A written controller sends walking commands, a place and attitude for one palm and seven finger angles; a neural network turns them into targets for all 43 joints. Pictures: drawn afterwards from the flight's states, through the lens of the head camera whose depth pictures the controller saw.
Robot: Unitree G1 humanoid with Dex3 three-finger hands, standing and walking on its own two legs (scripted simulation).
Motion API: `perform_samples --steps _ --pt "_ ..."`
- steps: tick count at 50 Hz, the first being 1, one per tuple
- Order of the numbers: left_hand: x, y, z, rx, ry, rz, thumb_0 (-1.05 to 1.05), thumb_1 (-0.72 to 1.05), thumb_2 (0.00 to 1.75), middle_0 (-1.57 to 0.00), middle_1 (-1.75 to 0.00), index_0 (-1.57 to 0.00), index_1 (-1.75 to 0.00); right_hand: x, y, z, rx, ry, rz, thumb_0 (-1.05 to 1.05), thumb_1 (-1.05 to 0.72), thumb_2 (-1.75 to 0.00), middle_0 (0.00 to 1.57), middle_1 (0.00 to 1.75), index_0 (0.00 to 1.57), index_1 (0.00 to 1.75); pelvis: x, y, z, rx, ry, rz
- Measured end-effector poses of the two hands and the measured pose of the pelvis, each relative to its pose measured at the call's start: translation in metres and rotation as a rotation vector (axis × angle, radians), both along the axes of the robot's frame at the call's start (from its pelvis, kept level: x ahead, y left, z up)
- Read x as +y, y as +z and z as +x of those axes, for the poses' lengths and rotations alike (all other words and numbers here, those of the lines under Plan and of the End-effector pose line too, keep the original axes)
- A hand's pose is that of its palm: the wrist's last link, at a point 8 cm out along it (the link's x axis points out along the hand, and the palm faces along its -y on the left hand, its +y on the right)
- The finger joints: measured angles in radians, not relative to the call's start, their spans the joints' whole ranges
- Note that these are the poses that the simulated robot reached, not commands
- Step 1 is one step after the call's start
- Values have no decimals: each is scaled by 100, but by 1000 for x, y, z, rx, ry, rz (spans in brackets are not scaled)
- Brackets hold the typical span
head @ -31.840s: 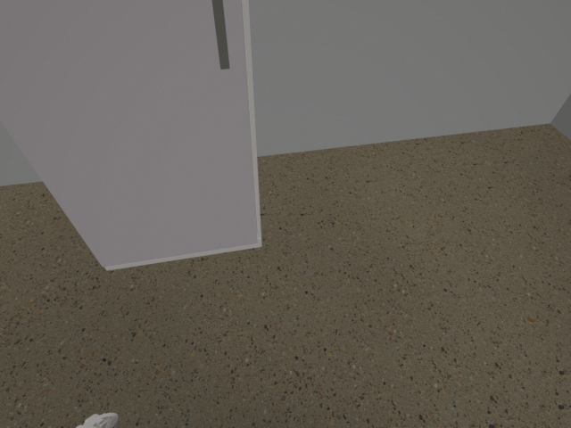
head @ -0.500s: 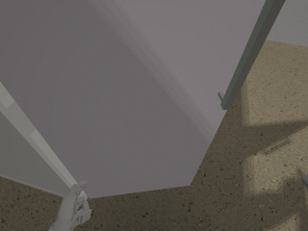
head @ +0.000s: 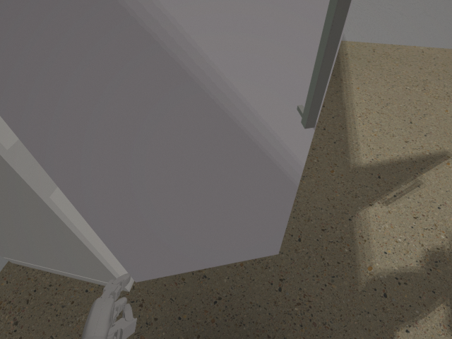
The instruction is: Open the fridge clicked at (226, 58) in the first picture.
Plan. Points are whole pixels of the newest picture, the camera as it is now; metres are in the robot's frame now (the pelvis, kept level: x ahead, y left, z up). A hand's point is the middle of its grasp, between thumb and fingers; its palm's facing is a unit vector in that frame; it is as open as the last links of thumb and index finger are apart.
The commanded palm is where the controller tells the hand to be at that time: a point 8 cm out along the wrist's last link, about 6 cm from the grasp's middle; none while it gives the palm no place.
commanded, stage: step back with the hand held close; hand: right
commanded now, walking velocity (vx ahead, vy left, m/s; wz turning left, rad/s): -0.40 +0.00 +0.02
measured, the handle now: (324, 34) +0.52 -0.13 +0.28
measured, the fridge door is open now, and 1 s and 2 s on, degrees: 66 66 66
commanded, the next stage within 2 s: stop stepping back and stand still in 0.86 s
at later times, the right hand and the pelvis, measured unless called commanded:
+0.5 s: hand out of the picture +0.16 -0.26 +0.18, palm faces +0.45 +0.75 -0.49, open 7.4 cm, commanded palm +0.10 -0.29 +0.19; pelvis -0.05 +0.01 +0.00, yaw +1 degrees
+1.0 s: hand out of the picture +0.05 -0.23 +0.18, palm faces +0.28 +0.80 -0.53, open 7.4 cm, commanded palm -0.01 -0.28 +0.19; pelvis -0.16 +0.01 +0.02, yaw +3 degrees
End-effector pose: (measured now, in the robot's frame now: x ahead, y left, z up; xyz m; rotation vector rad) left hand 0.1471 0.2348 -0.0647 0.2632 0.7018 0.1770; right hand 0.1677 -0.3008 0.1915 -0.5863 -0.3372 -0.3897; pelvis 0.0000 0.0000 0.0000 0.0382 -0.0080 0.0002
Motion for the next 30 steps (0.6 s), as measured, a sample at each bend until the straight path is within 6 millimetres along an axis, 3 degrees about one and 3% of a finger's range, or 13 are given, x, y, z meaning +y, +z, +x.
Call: perform_samples --steps 4,13,23,30 --pt "-1 -2 -2 -6 -18 -9 1 90 90 -20 -30 -20 -30 -4 4 -10 -7 -15 -35 1 -88 -90 21 31 21 30 2 -2 -6 3 8 7" --pt "2 2 -12 -8 -23 9 1 90 90 -20 -30 -20 -30 10 -1 -22 -8 60 -4 1 -88 -90 21 31 21 30 3 -2 -27 14 20 0" --pt "3 2 -34 -13 -11 6 1 90 90 -20 -30 -20 -30 0 11 -46 -32 30 -73 1 -88 -90 22 31 21 30 6 -1 -41 32 4 24" --pt "7 -5 -56 37 -28 -31 1 90 90 -20 -30 -20 -30 29 9 -57 -16 80 26 1 -89 -90 21 31 21 30 18 8 -68 32 46 39"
